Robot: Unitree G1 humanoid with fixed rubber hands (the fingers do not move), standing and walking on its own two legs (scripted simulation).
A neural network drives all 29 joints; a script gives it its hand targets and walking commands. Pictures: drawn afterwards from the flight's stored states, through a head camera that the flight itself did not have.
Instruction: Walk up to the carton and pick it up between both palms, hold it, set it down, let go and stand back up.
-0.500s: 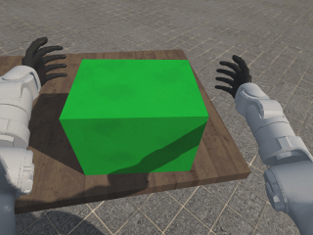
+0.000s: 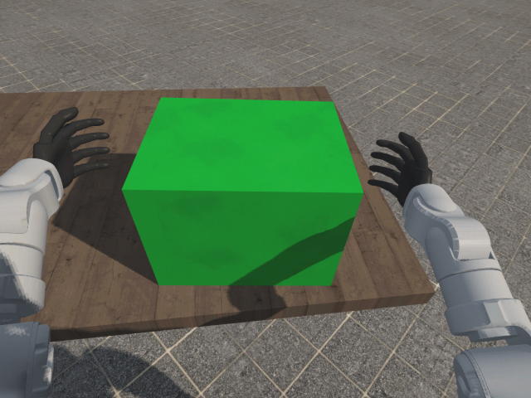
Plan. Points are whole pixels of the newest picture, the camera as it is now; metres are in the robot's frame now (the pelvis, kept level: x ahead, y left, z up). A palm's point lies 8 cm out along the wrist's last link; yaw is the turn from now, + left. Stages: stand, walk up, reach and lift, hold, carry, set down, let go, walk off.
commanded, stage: set down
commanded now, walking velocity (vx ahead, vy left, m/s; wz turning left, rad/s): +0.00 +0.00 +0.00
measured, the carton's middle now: (246, 192) +0.45 +0.00 +0.08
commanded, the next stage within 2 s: none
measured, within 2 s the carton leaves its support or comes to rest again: neither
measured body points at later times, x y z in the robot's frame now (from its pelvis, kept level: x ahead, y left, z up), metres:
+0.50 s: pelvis +0.02 +0.00 +0.00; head +0.01 +0.02 +0.45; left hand +0.36 +0.27 +0.13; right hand +0.31 -0.23 +0.11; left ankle +0.02 +0.10 -0.75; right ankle +0.01 -0.13 -0.75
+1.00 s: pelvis +0.04 -0.01 +0.00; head +0.05 +0.00 +0.45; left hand +0.28 +0.27 +0.09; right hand +0.24 -0.22 +0.08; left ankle +0.02 +0.10 -0.75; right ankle +0.01 -0.13 -0.75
